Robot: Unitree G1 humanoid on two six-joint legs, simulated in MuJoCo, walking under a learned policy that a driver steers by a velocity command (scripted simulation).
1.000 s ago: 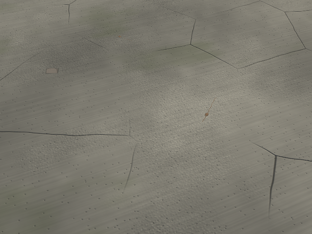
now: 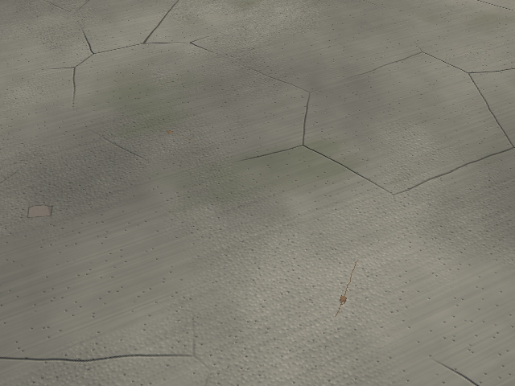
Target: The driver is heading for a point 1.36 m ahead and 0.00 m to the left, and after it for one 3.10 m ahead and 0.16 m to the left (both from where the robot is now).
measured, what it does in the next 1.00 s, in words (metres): walks ahead: right foot, then left foot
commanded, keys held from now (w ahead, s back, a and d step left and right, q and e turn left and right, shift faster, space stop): w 1.00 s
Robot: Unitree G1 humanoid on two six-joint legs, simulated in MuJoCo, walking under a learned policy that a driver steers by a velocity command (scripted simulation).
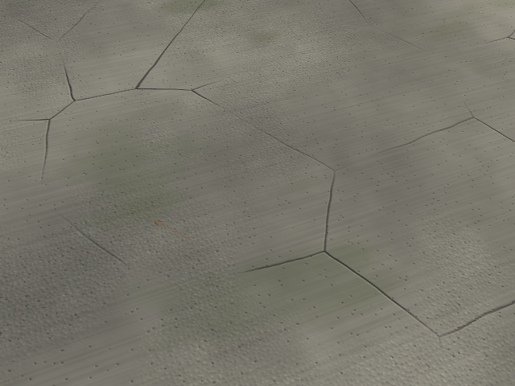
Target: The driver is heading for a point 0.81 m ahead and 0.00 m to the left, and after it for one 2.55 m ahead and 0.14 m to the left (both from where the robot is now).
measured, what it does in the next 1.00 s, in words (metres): walks ahead: right foot, then left foot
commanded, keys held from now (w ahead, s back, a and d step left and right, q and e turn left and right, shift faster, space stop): no key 0.38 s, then w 0.62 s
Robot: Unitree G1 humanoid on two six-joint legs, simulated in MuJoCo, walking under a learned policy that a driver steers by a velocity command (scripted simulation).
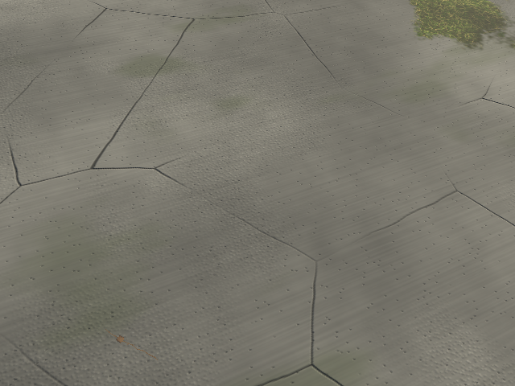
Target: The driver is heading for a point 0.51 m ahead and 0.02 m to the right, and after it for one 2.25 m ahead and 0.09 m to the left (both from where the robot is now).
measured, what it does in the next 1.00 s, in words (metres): walks ahead: right foot, then left foot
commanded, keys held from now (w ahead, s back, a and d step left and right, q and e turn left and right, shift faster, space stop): w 0.50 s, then no key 0.50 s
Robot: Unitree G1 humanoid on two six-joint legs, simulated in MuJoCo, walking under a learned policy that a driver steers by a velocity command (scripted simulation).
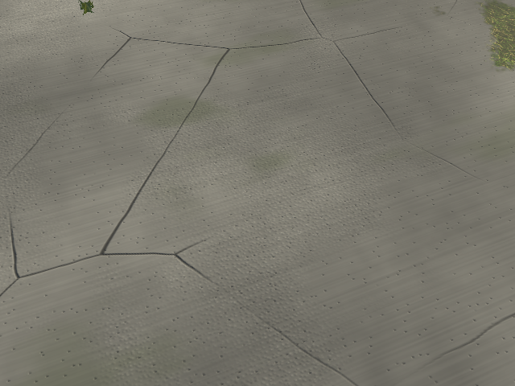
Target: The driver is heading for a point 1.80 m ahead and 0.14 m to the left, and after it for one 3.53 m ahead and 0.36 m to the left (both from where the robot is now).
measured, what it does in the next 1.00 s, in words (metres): walks ahead: right foot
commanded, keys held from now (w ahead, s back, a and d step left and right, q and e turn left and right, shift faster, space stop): no key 0.72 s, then w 0.28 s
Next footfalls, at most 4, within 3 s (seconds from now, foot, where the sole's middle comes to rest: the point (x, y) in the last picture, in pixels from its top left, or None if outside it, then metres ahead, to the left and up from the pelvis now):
0.04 right None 0.07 -0.15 -0.77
1.44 right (319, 374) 0.52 -0.14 -0.77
2.02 left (229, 266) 0.84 0.10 -0.77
2.56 right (302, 186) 1.15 -0.13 -0.77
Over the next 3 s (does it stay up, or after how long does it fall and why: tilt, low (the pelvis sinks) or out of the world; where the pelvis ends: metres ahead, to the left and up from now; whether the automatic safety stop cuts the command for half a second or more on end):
stays up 1.19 -0.03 0.01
